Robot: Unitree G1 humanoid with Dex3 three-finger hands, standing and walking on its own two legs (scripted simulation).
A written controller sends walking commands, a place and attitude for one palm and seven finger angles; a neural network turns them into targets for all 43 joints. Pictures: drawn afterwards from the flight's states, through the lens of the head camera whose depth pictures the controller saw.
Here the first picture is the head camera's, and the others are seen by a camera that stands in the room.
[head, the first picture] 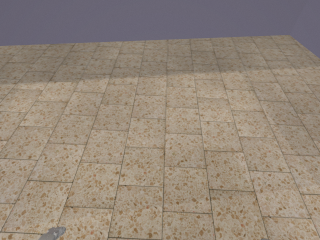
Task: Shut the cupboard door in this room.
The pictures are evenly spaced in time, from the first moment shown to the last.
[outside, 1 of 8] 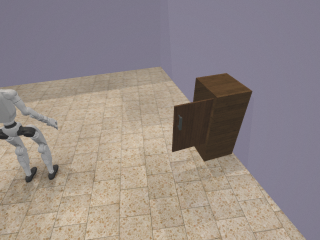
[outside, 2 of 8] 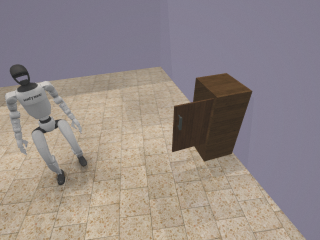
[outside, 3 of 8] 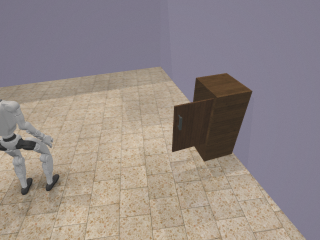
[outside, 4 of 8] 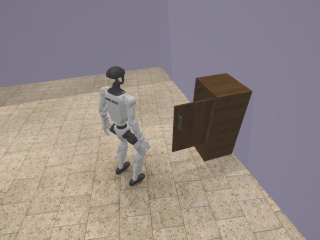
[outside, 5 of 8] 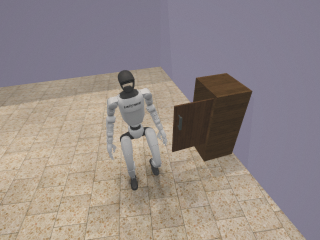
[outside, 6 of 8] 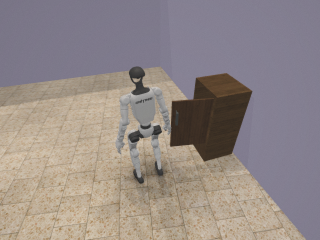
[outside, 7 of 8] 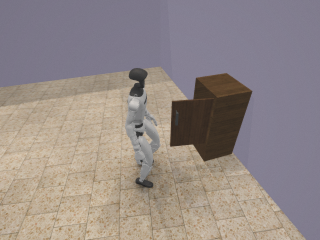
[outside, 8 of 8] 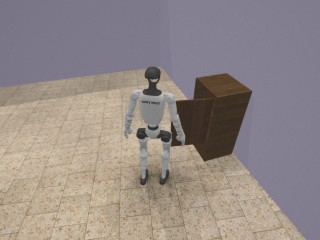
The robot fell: no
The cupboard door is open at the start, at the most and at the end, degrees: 91 91 79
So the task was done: no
